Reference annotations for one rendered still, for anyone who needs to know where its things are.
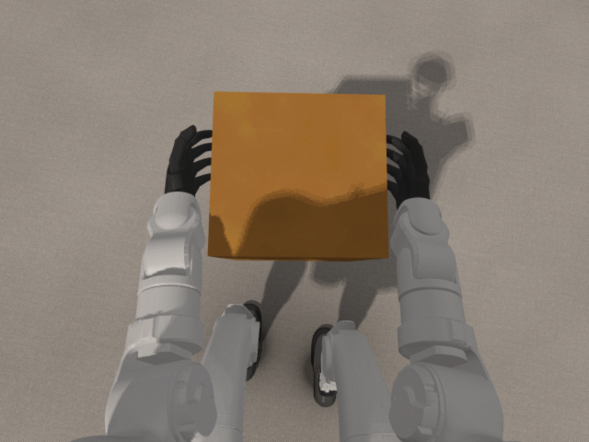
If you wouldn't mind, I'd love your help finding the robot right forearm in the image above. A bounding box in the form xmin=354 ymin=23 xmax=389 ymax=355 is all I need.
xmin=390 ymin=197 xmax=503 ymax=433

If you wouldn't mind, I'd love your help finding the right robot hand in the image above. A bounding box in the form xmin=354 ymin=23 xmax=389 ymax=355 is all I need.
xmin=387 ymin=131 xmax=430 ymax=210

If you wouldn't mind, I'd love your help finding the carton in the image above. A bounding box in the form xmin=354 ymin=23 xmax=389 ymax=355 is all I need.
xmin=208 ymin=91 xmax=388 ymax=262

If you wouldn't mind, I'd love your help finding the robot right upper arm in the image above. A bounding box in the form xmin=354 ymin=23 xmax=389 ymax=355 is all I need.
xmin=388 ymin=362 xmax=519 ymax=442

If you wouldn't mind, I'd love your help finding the left robot hand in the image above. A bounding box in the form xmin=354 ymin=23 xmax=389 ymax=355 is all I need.
xmin=164 ymin=125 xmax=213 ymax=197

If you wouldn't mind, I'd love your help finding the robot right thigh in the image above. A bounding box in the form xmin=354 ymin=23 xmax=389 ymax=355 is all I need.
xmin=322 ymin=330 xmax=402 ymax=442

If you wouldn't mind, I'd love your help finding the robot left forearm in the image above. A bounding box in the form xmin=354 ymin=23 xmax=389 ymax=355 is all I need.
xmin=105 ymin=192 xmax=205 ymax=434

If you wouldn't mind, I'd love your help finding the robot left upper arm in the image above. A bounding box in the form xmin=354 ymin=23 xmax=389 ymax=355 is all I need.
xmin=71 ymin=359 xmax=217 ymax=442

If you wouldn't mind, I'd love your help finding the right robot shin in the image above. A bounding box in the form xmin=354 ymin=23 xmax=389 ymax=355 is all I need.
xmin=319 ymin=320 xmax=367 ymax=390

